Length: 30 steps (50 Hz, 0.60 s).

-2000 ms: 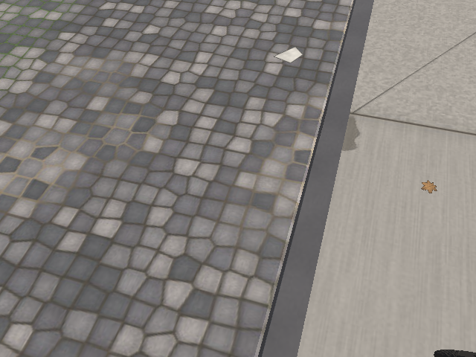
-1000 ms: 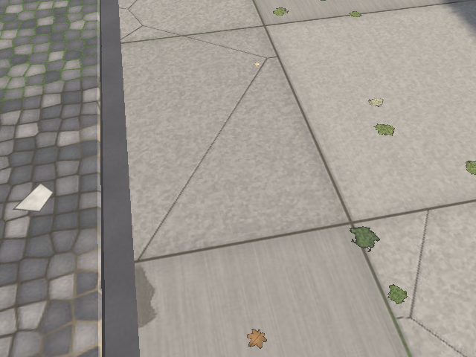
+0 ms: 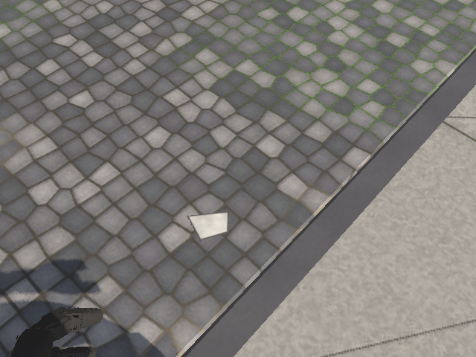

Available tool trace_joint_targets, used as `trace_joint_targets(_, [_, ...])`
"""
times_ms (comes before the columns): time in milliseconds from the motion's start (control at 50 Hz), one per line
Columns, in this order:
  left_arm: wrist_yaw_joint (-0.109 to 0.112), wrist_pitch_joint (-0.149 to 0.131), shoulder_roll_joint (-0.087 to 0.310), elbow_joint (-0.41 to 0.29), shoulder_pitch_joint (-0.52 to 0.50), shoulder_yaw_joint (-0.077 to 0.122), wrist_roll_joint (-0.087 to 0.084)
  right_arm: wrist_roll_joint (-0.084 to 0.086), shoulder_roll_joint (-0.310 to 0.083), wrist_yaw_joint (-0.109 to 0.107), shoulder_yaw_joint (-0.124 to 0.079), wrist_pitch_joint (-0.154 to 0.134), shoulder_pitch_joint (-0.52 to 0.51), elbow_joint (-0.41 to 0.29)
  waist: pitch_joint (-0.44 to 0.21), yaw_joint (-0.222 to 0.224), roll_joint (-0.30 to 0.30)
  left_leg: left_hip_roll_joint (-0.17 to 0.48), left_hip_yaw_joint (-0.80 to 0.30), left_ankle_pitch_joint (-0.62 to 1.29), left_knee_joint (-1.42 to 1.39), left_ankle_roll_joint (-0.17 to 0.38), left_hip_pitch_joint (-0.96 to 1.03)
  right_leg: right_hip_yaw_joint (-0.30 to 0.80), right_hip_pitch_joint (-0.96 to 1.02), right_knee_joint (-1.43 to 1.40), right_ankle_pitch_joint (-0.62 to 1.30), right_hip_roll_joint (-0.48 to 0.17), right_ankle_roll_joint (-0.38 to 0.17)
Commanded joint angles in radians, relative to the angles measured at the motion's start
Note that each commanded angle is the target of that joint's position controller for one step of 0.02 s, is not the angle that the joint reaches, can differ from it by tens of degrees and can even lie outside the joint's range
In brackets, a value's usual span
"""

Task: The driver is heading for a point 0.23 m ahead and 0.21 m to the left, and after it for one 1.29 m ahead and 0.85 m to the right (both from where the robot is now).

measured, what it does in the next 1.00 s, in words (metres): steps to the right, turning right: right foot, then left foot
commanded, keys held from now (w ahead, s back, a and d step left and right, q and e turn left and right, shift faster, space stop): q+shift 0.08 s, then e+shift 0.66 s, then w+e+shift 0.26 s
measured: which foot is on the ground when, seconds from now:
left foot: down 0.00-0.18, up 0.20-0.52, down 0.54-1.00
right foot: up 0.00-0.16, down 0.18-0.54, up 0.56-1.00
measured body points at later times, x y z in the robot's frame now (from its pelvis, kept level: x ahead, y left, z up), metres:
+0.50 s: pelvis +0.03 -0.07 +0.01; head +0.08 -0.07 +0.45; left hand +0.15 +0.22 -0.10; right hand +0.23 -0.33 -0.08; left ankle +0.00 +0.07 -0.72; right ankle +0.10 -0.18 -0.73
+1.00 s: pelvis +0.07 -0.12 +0.00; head +0.10 -0.14 +0.45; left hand +0.39 -0.01 -0.06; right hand -0.02 -0.43 -0.10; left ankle +0.01 +0.06 -0.73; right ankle +0.05 -0.28 -0.70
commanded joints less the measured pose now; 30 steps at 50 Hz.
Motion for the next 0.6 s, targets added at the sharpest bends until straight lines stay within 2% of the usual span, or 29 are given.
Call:
trace_joint_targets(20, [0.001,0.005,0.078,-0.022,0.082,0.027,-0.005,-0.001,-0.180,-0.030,-0.062,0.001,-0.067,-0.099,-0.289,0.058,0.041,0.212,-0.324,0.275,-0.103,0.173,0.164,0.001,0.076,-0.171,0.077,0.040,0.029])
trace_joint_targets(80, [-0.005,0.017,0.076,-0.023,0.078,0.029,-0.010,0.004,-0.173,-0.033,-0.063,0.017,-0.076,-0.102,-0.284,0.045,0.102,0.186,-0.371,0.074,-0.099,0.132,0.112,0.007,0.134,-0.273,0.154,0.063,0.027])
trace_joint_targets(120, [-0.010,0.017,0.086,-0.007,0.118,0.032,-0.006,-0.007,-0.133,-0.030,-0.046,0.019,-0.083,-0.099,-0.302,0.036,0.151,0.197,-0.348,0.035,-0.052,0.106,0.123,-0.016,0.171,-0.317,0.188,0.031,0.016])
trace_joint_targets(160, [-0.020,0.007,0.069,-0.001,0.148,0.029,0.006,-0.010,-0.076,-0.023,-0.018,0.016,-0.084,-0.087,-0.300,0.047,0.173,0.184,-0.320,-0.010,0.010,0.069,0.078,-0.053,0.290,-0.449,0.316,0.004,-0.017])
trace_joint_targets(180, [-0.025,0.003,0.056,-0.010,0.135,0.023,0.025,-0.018,-0.023,-0.020,0.002,0.012,-0.032,-0.062,-0.277,0.036,0.139,0.138,-0.281,-0.120,0.053,0.022,0.060,-0.019,0.333,-0.545,0.375,-0.036,-0.046])
trace_joint_targets(200, [-0.026,0.002,0.087,-0.044,0.084,0.016,0.054,-0.038,0.048,-0.020,0.025,0.010,0.064,-0.033,-0.240,-0.025,-0.064,0.018,-0.159,-0.382,0.247,-0.053,0.029,0.224,0.326,-0.688,0.429,-0.212,-0.106])
trace_joint_targets(220, [-0.023,-0.004,0.102,-0.051,0.013,0.007,0.082,-0.035,0.006,-0.021,0.010,0.003,0.096,-0.051,-0.150,-0.093,-0.285,0.004,-0.124,-0.539,0.334,-0.110,0.041,0.488,0.123,-0.811,0.323,-0.340,-0.271])
trace_joint_targets(240, [-0.021,-0.009,0.077,-0.081,-0.051,0.002,0.063,-0.035,-0.060,-0.026,-0.006,-0.007,0.064,-0.039,-0.103,-0.077,-0.236,0.076,-0.118,-0.463,0.387,-0.141,0.052,0.518,0.083,-0.840,0.150,-0.310,-0.292])
trace_joint_targets(260, [-0.017,-0.003,0.067,-0.080,-0.044,0.003,0.031,-0.035,-0.094,-0.025,-0.018,-0.012,0.001,-0.029,-0.086,-0.046,-0.154,0.093,-0.088,-0.384,0.363,-0.153,0.049,0.429,0.096,-0.805,0.076,-0.252,-0.254])
trace_joint_targets(280, [-0.011,0.007,0.122,-0.077,-0.012,0.023,0.002,-0.041,-0.082,-0.028,-0.020,-0.016,-0.043,-0.026,-0.084,-0.019,-0.119,0.087,-0.049,-0.358,0.330,-0.162,0.030,0.387,0.140,-0.778,0.060,-0.200,-0.221])
trace_joint_targets(300, [-0.005,0.016,0.184,-0.071,0.036,0.047,-0.018,-0.042,-0.074,-0.028,-0.021,-0.021,-0.077,-0.035,-0.081,0.015,-0.121,0.079,-0.037,-0.351,0.337,-0.169,-0.012,0.395,0.199,-0.753,0.104,-0.189,-0.219])
trace_joint_targets(320, [0.001,0.025,0.220,-0.062,0.092,0.063,-0.023,-0.031,-0.056,-0.027,-0.018,-0.025,-0.094,-0.033,-0.093,0.035,-0.115,0.061,-0.026,-0.376,0.357,-0.172,-0.032,0.396,0.244,-0.734,0.161,-0.176,-0.223])
trace_joint_targets(340, [0.003,0.032,0.216,-0.058,0.132,0.068,-0.023,-0.022,-0.040,-0.027,-0.014,-0.028,-0.100,-0.031,-0.109,0.048,-0.117,0.046,-0.019,-0.401,0.350,-0.172,-0.046,0.398,0.289,-0.723,0.201,-0.163,-0.225])
trace_joint_targets(380, [0.006,0.043,0.181,-0.060,0.166,0.070,-0.027,-0.008,-0.013,-0.033,-0.008,-0.032,-0.109,-0.023,-0.146,0.060,-0.153,0.029,-0.020,-0.420,0.293,-0.169,-0.056,0.414,0.372,-0.702,0.267,-0.143,-0.225])
trace_joint_targets(420, [0.011,0.054,0.168,-0.063,0.178,0.077,-0.032,0.004,-0.007,-0.036,-0.009,-0.039,-0.107,-0.008,-0.188,0.063,-0.183,0.013,-0.025,-0.401,0.214,-0.163,-0.023,0.441,0.424,-0.691,0.331,-0.135,-0.225])
trace_joint_targets(460, [0.016,0.066,0.169,-0.068,0.181,0.088,-0.038,0.016,-0.011,-0.029,-0.012,-0.049,-0.090,0.013,-0.224,0.057,-0.202,0.002,-0.029,-0.363,0.115,-0.150,0.034,0.468,0.450,-0.684,0.387,-0.130,-0.224])
trace_joint_targets(500, [0.021,0.073,0.169,-0.076,0.167,0.096,-0.052,0.019,-0.019,-0.019,-0.018,-0.057,-0.040,0.046,-0.249,0.032,-0.207,0.001,-0.026,-0.274,-0.043,-0.123,0.140,0.475,0.426,-0.673,0.395,-0.111,-0.208])
trace_joint_targets(520, [0.026,0.076,0.163,-0.084,0.150,0.096,-0.061,0.018,-0.030,-0.016,-0.024,-0.058,0.008,0.073,-0.261,0.008,-0.202,0.024,-0.017,-0.161,-0.157,-0.104,0.254,0.455,0.360,-0.656,0.355,-0.085,-0.180])
trace_joint_targets(540, [0.030,0.077,0.137,-0.089,0.160,0.089,-0.063,0.012,-0.065,-0.017,-0.036,-0.054,0.031,0.089,-0.271,0.010,-0.172,0.109,-0.050,-0.080,-0.197,-0.074,0.403,0.407,0.229,-0.607,0.241,-0.038,-0.137])
trace_joint_targets(560, [0.029,0.076,0.082,-0.105,0.179,0.075,-0.056,-0.021,-0.140,-0.019,-0.047,-0.045,0.003,0.079,-0.250,0.045,0.086,0.314,-0.259,0.030,-0.195,0.038,0.486,0.233,0.012,-0.409,0.011,0.081,-0.082])
trace_joint_targets(580, [0.023,0.061,0.141,-0.116,0.202,0.095,-0.047,-0.070,-0.142,-0.013,-0.047,-0.049,-0.070,0.057,-0.192,0.069,0.242,0.486,-0.373,0.298,-0.179,0.152,0.396,0.112,-0.126,-0.193,-0.151,0.107,-0.033])
trace_joint_targets(600, [0.017,0.057,0.209,-0.093,0.227,0.115,-0.034,-0.069,-0.086,-0.018,-0.032,-0.054,-0.124,0.035,-0.178,0.083,0.160,0.498,-0.297,0.398,-0.161,0.168,0.366,0.088,-0.125,-0.016,-0.115,0.037,-0.001])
